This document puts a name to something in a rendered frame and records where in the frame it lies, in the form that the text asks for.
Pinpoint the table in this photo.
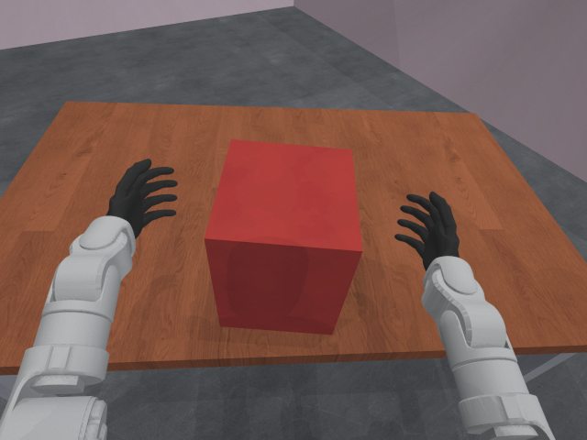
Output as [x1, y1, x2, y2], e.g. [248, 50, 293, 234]
[0, 101, 587, 415]

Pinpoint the robot right forearm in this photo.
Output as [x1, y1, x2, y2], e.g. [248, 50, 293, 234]
[422, 256, 556, 440]

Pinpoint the left robot upper arm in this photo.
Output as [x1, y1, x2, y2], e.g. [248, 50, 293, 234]
[0, 396, 107, 440]

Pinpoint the carton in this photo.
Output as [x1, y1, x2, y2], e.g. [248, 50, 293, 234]
[205, 139, 362, 335]

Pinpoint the robot left forearm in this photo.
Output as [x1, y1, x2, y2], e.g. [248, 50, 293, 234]
[0, 215, 136, 438]

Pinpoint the robot left hand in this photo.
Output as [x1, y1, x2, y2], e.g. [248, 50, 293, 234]
[106, 159, 178, 239]

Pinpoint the robot right hand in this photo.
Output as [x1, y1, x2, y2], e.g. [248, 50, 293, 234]
[394, 192, 460, 271]

